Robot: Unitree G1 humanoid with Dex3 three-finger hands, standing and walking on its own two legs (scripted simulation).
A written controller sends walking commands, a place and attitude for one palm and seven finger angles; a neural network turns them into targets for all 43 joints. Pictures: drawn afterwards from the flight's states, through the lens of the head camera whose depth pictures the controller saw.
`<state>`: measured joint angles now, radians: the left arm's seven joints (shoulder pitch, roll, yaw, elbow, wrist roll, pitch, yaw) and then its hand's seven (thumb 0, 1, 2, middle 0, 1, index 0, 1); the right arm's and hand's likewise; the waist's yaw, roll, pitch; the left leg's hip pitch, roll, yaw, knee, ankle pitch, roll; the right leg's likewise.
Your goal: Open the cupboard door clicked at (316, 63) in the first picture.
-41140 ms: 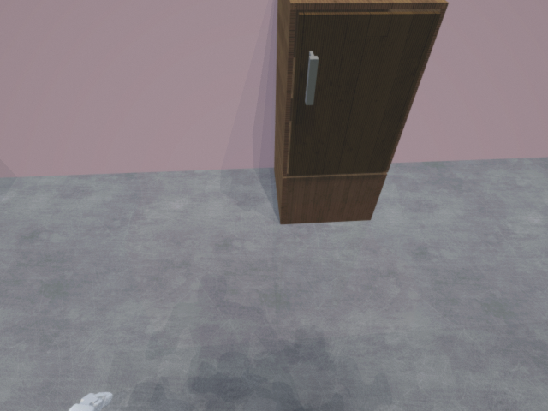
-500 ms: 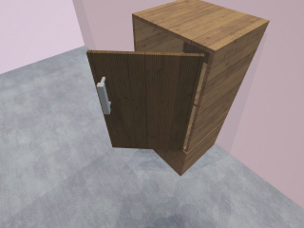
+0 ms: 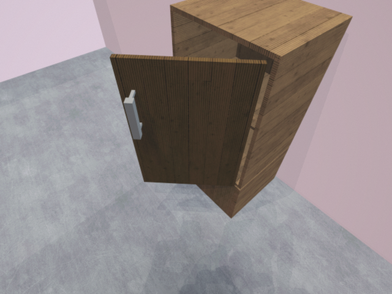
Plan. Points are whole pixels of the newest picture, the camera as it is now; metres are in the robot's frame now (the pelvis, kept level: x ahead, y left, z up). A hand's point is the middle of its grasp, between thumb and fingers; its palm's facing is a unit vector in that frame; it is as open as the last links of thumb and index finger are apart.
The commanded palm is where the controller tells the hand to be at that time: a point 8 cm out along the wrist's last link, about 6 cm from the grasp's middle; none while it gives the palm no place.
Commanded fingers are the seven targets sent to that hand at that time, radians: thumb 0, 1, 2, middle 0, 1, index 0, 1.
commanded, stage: look again from close up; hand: left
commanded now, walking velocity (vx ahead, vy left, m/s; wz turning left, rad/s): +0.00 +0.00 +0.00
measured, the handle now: (135, 115) +0.59 +0.21 -0.01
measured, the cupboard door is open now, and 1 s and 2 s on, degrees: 45 45 45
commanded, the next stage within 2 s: raise the hand with hooked fingers in 0.50 s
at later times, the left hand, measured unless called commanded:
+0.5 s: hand out of the picture +0.06 +0.24 -0.18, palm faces -0.01 -0.97 -0.23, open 7.4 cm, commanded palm none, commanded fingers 0.00 0.90 0.90 -0.20 -0.30 -0.20 -0.30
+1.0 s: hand (82, 283) +0.16 +0.24 -0.07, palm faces -0.05 -1.00 -0.01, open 8.5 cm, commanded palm +0.13 +0.31 -0.05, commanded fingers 0.00 0.41 0.69 -0.23 -0.62 -0.23 -0.62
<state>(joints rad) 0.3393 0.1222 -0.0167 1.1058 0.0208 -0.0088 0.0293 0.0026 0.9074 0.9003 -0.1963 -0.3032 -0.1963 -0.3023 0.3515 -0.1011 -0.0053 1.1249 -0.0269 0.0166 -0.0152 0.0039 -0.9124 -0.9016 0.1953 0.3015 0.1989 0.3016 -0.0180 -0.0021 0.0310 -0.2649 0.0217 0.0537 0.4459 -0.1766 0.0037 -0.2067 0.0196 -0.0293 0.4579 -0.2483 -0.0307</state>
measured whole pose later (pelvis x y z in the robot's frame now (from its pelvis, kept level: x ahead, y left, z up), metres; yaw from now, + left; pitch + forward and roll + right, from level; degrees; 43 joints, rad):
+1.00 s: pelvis -0.05 +0.04 -0.09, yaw +1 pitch +9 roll -1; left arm 0.30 0.27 0.19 0.31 -0.28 -0.51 -0.40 0.00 0.63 0.78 -0.22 -0.48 -0.22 -0.48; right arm 0.21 -0.27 -0.02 0.51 0.04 -0.25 -0.01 0.01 -0.91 -0.90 0.20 0.30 0.20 0.30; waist -0.02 -0.04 -0.13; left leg -0.88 -0.03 0.04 1.13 -0.41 0.07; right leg -0.84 0.03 -0.04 1.13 -0.45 -0.03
